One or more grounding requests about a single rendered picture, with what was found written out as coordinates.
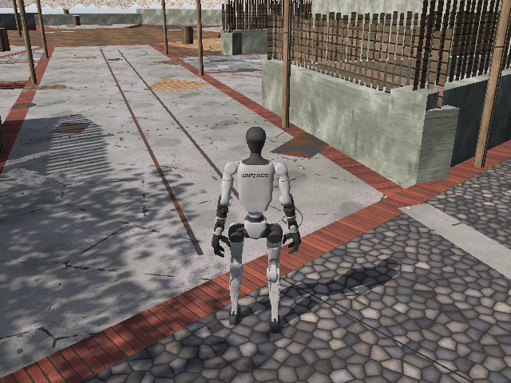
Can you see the right robot forearm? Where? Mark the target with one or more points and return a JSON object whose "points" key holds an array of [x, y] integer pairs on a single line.
{"points": [[291, 217]]}

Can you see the robot left shin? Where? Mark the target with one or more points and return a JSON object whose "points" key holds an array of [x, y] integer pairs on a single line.
{"points": [[234, 289]]}

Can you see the robot left upper arm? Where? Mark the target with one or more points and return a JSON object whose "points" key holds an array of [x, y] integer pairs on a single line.
{"points": [[227, 183]]}

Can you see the robot left hand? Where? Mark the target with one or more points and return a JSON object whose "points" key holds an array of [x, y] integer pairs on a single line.
{"points": [[216, 244]]}

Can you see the left robot forearm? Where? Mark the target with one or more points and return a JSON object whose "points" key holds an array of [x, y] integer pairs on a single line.
{"points": [[221, 216]]}

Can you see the robot right upper arm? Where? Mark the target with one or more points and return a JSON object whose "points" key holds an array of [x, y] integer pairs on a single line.
{"points": [[280, 169]]}

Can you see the robot right hand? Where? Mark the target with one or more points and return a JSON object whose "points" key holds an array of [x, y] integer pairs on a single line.
{"points": [[295, 243]]}

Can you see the robot torso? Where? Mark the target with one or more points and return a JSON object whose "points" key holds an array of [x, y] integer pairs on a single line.
{"points": [[255, 185]]}

